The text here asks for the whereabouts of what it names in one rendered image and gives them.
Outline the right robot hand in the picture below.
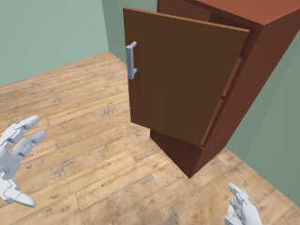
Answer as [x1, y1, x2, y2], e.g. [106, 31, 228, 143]
[225, 183, 263, 225]

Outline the handle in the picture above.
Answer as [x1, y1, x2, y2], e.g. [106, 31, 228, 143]
[126, 41, 138, 80]

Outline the cupboard door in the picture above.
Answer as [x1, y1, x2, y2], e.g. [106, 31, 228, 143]
[123, 7, 249, 146]

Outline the left robot hand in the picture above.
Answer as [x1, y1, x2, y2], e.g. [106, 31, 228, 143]
[0, 115, 46, 208]

